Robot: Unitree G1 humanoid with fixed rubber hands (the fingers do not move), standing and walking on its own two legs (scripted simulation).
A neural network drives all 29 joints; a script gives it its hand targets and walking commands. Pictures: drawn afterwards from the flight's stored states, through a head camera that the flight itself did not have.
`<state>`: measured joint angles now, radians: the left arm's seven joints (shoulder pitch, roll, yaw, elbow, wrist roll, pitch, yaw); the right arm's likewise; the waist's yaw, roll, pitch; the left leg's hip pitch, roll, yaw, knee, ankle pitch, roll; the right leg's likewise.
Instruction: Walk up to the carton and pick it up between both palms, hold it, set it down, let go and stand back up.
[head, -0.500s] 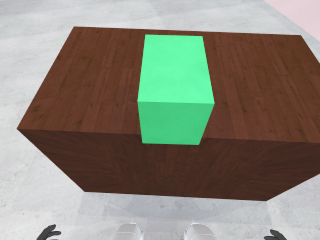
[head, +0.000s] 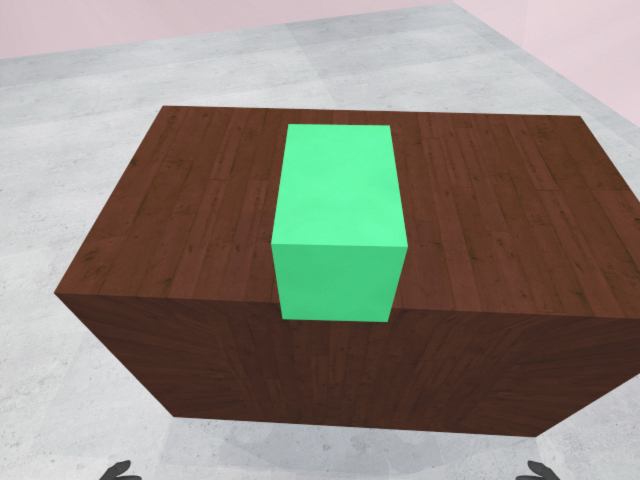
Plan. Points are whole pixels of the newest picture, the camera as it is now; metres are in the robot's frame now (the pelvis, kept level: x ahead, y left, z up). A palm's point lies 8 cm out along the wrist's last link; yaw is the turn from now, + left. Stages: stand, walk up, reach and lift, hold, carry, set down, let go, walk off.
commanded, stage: walk up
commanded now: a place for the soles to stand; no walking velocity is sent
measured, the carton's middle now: (336, 220) +0.49 +0.00 +0.02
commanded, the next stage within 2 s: reach and lift in 1.32 s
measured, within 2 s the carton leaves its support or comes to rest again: neither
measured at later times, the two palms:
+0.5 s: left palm out of the picture +0.10 +0.28 -0.12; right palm out of the picture +0.09 -0.31 -0.12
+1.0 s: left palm out of the picture +0.13 +0.28 -0.12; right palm out of the picture +0.14 -0.31 -0.11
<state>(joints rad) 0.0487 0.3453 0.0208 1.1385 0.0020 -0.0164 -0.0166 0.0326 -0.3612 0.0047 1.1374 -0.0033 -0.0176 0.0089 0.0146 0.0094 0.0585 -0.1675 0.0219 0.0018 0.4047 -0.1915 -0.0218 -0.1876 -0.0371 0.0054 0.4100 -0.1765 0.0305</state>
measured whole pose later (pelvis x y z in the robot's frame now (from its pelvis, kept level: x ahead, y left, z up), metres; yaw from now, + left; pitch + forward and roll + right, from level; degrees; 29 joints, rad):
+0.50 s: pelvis +0.03 -0.01 +0.00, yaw -1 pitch -1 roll +0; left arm 0.10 0.32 0.04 1.13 0.01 0.00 -0.02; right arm 0.10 -0.36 -0.01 1.15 -0.02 -0.02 0.00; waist 0.00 0.01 0.06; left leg -0.13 0.04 0.01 0.36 -0.21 -0.03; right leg -0.16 -0.02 0.01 0.37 -0.19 0.02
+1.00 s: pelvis +0.05 -0.01 +0.00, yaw -1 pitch -2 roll +0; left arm 0.08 0.33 0.04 1.12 0.01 0.00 -0.01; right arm 0.05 -0.35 -0.01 1.11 -0.01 -0.02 -0.01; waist 0.01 0.00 0.07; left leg -0.08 0.04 0.02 0.35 -0.24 -0.04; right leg -0.12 -0.02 0.02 0.39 -0.23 0.02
